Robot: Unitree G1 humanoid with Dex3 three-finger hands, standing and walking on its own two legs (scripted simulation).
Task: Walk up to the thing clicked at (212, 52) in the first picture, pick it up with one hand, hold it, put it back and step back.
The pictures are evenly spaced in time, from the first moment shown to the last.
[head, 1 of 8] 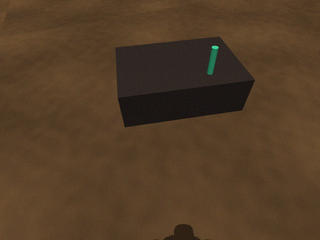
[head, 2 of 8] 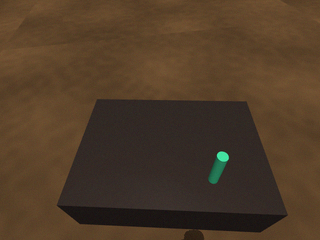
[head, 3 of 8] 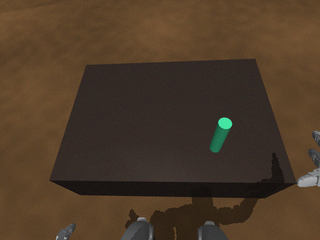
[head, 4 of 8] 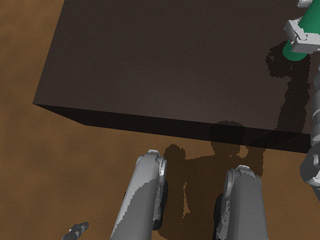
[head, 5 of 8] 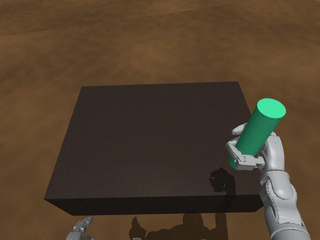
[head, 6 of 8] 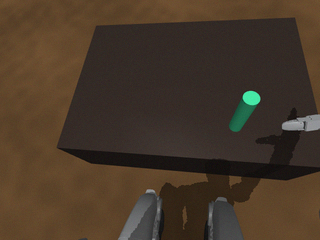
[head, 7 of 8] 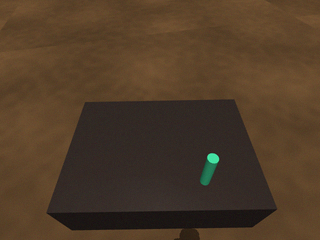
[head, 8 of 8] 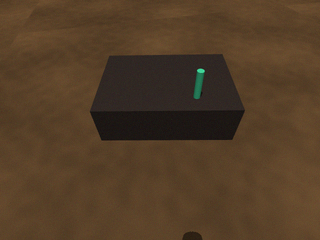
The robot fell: no
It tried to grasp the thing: yes
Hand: right
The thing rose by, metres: 0.39
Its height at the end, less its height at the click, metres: +0.00
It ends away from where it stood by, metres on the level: 0.02
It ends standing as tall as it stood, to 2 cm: yes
